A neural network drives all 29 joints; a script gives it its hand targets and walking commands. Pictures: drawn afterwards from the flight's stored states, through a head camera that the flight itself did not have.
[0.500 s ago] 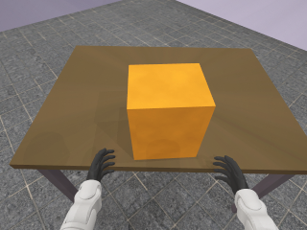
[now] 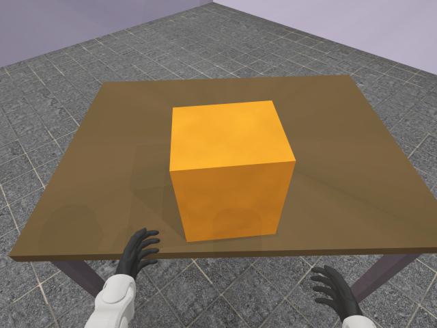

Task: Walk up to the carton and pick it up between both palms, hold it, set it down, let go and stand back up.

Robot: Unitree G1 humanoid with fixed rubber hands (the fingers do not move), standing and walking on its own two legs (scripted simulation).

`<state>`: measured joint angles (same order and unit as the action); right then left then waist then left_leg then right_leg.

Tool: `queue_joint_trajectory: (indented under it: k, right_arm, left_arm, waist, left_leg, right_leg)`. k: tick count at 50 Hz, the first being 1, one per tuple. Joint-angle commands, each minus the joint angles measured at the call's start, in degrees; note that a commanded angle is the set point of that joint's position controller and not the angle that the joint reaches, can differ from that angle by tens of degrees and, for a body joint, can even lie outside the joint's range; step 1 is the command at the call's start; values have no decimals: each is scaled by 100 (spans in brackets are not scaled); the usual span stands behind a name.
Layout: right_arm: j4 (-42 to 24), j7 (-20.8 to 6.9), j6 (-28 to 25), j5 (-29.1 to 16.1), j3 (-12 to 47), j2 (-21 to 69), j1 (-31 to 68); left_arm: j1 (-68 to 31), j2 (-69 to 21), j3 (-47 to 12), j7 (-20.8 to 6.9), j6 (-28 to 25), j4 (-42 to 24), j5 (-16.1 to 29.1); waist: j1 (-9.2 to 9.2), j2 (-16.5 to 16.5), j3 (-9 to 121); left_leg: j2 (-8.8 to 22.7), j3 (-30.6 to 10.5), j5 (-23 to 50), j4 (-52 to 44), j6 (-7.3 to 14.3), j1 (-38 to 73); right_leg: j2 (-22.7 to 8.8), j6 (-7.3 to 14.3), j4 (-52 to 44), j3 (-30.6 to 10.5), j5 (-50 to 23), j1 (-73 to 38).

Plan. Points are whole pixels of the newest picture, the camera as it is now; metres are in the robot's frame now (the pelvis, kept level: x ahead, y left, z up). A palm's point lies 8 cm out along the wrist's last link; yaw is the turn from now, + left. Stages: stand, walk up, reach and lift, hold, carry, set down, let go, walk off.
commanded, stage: let go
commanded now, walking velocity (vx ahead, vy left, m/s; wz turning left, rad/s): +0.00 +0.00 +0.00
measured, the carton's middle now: (227, 174) +0.42 +0.02 +0.03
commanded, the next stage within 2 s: stand in 0.24 s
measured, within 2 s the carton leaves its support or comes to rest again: neither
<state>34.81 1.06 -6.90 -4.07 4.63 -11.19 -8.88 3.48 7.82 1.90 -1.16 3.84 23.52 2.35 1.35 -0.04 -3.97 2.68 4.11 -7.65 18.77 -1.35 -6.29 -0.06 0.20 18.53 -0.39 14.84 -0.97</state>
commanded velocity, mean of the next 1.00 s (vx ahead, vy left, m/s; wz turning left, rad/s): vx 0.00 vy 0.00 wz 0.00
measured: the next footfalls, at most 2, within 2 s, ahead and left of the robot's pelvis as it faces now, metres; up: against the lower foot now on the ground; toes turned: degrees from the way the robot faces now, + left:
none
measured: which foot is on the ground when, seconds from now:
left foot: down 0.00-1.00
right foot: down 0.00-1.00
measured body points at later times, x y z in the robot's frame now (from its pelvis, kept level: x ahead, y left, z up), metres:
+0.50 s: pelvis +0.01 -0.01 -0.01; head +0.00 -0.02 +0.44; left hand +0.23 +0.20 -0.03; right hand +0.09 -0.26 -0.14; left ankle +0.03 +0.14 -0.75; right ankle -0.05 -0.12 -0.75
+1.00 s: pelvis +0.00 -0.01 -0.02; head +0.01 +0.00 +0.43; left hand +0.13 +0.23 -0.11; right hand +0.10 -0.23 -0.14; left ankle +0.03 +0.13 -0.75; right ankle -0.05 -0.12 -0.75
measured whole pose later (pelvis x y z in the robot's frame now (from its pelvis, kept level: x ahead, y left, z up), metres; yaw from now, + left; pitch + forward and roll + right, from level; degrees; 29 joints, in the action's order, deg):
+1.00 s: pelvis +0.00 -0.01 -0.02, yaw +7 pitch +1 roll +0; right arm 44.2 -2.4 0.5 2.5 -2.1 -8.9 -18.5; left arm 14.8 10.9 0.8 0.4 -0.3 33.4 -1.5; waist -1.6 0.8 1.4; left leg 1.2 -2.9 -12.6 32.0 -2.1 -20.7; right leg -0.8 0.9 30.2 6.6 21.9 9.6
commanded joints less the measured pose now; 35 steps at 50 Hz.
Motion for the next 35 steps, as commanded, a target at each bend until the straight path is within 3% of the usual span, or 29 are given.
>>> queue_joint_trajectory:
  k: [1,3,9,10,11,12,13,14,15,16,18,19,20,21,22,23,25,27,28,29,30,31,32,33,34,35]
  right_arm:
    - [-774,75,-357,119,-291,-542,677]
    - [-767,92,-366,30,-190,-542,675]
    - [-691,147,-414,201,-335,-497,443]
    - [-372,146,-389,314,-345,-509,336]
    - [-652,145,-414,250,-310,-472,377]
    - [-375,148,-399,300,-275,-417,272]
    - [63,-37,127,742,-660,-973,-730]
    - [87,-101,360,690,-730,-1075,-889]
    - [19,-183,448,681,-727,-887,-775]
    - [-8,-243,490,727,-793,-980,-767]
    - [83,-327,546,661,-754,-742,-759]
    - [94,-339,556,699,-754,-697,-645]
    - [117,-335,539,666,-799,-752,-742]
    - [214,-334,548,660,-814,-750,-690]
    - [205,-361,550,672,-821,-627,-669]
    - [255,-347,548,685,-856,-667,-884]
    - [340,-328,599,659,-889,-638,-959]
    - [369,-325,642,677,-891,-649,-1055]
    - [399,-327,646,711,-913,-605,-990]
    - [354,-312,659,714,-952,-725,-945]
    - [361,-313,640,704,-965,-727,-1120]
    - [360,-304,636,714,-971,-688,-1094]
    - [427,-306,635,678,-980,-747,-1141]
    - [381,-320,632,668,-979,-749,-1174]
    - [413,-311,661,687,-954,-659,-1156]
    - [406,-286,682,715,-967,-669,-1116]
  left_arm:
    - [326,592,138,-43,324,369,-86]
    - [387,634,146,-118,369,343,-108]
    - [381,624,147,-235,329,476,-111]
    - [403,609,179,-247,381,851,-197]
    - [350,683,193,-234,341,517,-136]
    - [405,675,176,-244,375,802,-126]
    - [818,1233,479,-46,-187,731,-589]
    - [941,1287,479,-10,-390,631,-558]
    - [760,1380,462,27,-461,555,-523]
    - [852,1160,365,42,-493,545,-449]
    - [590,1218,298,71,-575,376,-451]
    - [812,1176,219,64,-567,375,-429]
    - [740,1086,190,78,-578,332,-402]
    - [845,1217,242,115,-590,272,-427]
    - [950,1177,226,143,-581,341,-392]
    - [944,1132,199,159,-580,335,-394]
    - [1124,1068,202,176,-577,262,-368]
    - [1019,1191,229,214,-528,239,-387]
    - [1010,1070,212,235,-520,205,-405]
    - [1075,1129,219,237,-522,178,-436]
    - [1249,1203,242,227,-509,210,-430]
    - [1477,1159,234,249,-491,229,-406]
    - [1402,1127,227,238,-484,222,-407]
    - [1215,1024,189,198,-482,211,-379]
    - [1294,1066,213,229,-486,184,-408]
    - [1444,982,194,267,-458,272,-433]
  waist:
    - [62,410,214]
    - [110,355,264]
    - [8,471,-61]
    - [-7,466,-224]
    - [49,504,-27]
    - [26,544,-103]
    - [-98,527,198]
    - [-54,394,507]
    - [-122,377,142]
    - [-59,601,375]
    - [-95,573,519]
    - [8,548,696]
    - [-59,696,858]
    - [15,116,900]
    - [-15,529,822]
    - [-103,713,771]
    - [-28,578,597]
    - [-109,863,395]
    - [-111,443,457]
    - [-6,499,373]
    - [-50,600,536]
    - [23,372,548]
    - [3,290,441]
    - [-110,506,304]
    - [-60,63,415]
    - [-21,79,103]
  left_leg:
    - [-397,72,998,114,5,1528]
    - [-411,102,1050,132,-7,1545]
    - [-356,113,778,35,34,1494]
    - [-386,103,694,-9,22,1459]
    - [-364,114,697,26,54,1460]
    - [-382,90,653,17,82,1414]
    - [530,-569,1843,537,-26,-313]
    - [474,-553,1856,715,-39,-585]
    - [492,-466,1564,694,-91,-854]
    - [428,-485,1338,834,-81,-921]
    - [308,-440,778,827,-150,-1298]
    - [255,-430,714,905,-122,-1260]
    - [226,-459,581,935,-182,-1238]
    - [177,-346,622,1076,-150,-1338]
    - [158,-357,538,1106,-136,-1370]
    - [141,-387,339,1108,-174,-1417]
    - [139,-394,227,1180,-171,-1576]
    - [124,-409,161,1170,-210,-1496]
    - [133,-375,458,1180,-207,-1456]
    - [122,-515,689,1206,-159,-1751]
    - [127,-545,645,1173,-145,-1563]
    - [128,-526,782,1199,-152,-1499]
    - [115,-539,754,1225,-141,-1590]
    - [180,-642,761,1071,-146,-1590]
    - [102,-583,633,1143,-160,-1486]
    - [145,-544,724,1106,-166,-1632]
  right_leg:
    - [214,-105,-574,264,-1128,1528]
    - [188,-114,-539,215,-1189,1402]
    - [210,-104,-641,264,-959,1450]
    - [209,-132,-645,249,-947,1549]
    - [220,-145,-609,229,-922,1442]
    - [213,-133,-629,217,-911,1521]
    - [-519,-243,1,147,-1137,677]
    - [-598,-235,256,15,-1483,375]
    - [-588,-194,484,99,-1649,886]
    - [-538,-192,483,134,-1621,854]
    - [-631,-98,534,146,-1683,831]
    - [-655,-52,581,117,-1860,758]
    - [-740,21,602,108,-1820,756]
    - [-809,42,709,60,-2151,647]
    - [-804,111,768,117,-2246,788]
    - [-834,119,714,208,-2564,855]
    - [-851,174,730,209,-2037,910]
    - [-875,231,586,159,-1936,1248]
    - [-850,223,690,235,-1859,1193]
    - [-715,195,776,322,-1856,890]
    - [-779,227,706,273,-1627,924]
    - [-775,223,681,231,-1240,1016]
    - [-728,212,724,276,-1600,1043]
    - [-707,223,641,303,-1206,1096]
    - [-772,228,572,214,-733,1255]
    - [-730,196,595,289,-725,1299]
